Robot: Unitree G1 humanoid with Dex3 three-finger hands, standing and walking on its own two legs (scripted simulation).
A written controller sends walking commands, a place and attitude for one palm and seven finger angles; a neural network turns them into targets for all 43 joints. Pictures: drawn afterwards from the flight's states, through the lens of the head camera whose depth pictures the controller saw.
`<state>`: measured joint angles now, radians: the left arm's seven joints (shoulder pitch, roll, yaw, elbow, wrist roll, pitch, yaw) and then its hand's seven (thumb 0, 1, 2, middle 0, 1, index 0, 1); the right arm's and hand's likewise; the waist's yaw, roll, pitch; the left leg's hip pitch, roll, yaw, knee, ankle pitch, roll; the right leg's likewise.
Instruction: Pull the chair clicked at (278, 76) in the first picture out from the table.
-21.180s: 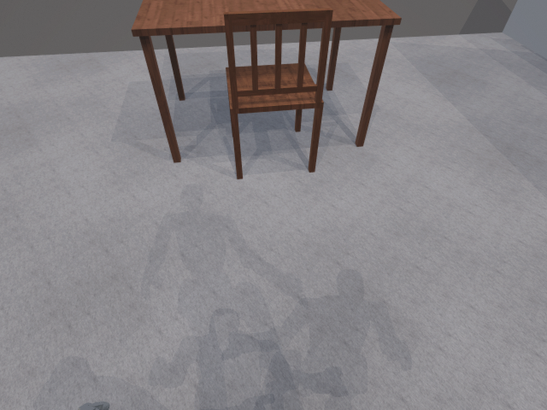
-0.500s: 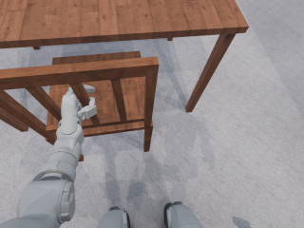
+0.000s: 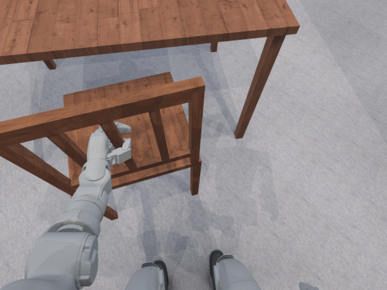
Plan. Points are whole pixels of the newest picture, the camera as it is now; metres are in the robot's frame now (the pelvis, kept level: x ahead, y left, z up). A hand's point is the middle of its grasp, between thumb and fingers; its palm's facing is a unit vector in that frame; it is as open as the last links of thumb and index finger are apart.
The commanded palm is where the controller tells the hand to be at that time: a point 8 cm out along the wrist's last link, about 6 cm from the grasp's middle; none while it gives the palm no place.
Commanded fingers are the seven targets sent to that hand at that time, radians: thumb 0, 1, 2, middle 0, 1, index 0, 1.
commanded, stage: step backward, pulling the chair out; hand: left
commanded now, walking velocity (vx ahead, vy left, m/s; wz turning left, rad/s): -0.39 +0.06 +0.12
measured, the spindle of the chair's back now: (121, 147) +0.45 +0.16 -0.09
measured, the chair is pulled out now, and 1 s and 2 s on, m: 0.12 0.15 0.15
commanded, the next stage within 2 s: none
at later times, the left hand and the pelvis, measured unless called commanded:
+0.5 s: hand (130, 162) +0.39 +0.12 -0.05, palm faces +0.04 -0.98 -0.20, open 5.4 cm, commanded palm +0.38 +0.18 -0.05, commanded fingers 0.00 0.90 0.90 -0.50 -1.45 -0.50 -1.45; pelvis -0.02 +0.00 +0.00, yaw +1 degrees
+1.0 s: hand (129, 162) +0.39 +0.12 -0.05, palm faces +0.04 -0.98 -0.21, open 5.4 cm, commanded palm +0.39 +0.18 -0.05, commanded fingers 0.00 0.90 0.90 -0.50 -1.45 -0.50 -1.45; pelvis -0.02 -0.01 +0.00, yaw +1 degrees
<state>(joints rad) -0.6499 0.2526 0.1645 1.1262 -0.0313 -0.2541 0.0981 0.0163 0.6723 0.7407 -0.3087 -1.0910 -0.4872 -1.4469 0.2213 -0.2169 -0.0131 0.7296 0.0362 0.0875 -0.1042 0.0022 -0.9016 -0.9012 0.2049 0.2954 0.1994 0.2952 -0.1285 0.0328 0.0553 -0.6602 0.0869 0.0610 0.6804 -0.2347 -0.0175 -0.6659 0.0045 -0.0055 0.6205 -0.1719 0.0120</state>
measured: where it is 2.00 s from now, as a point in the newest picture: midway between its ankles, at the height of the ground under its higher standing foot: outside the picture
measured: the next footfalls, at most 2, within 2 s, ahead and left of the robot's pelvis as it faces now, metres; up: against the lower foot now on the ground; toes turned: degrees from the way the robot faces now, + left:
none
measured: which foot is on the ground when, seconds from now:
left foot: down 0.00-1.00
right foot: down 0.00-1.00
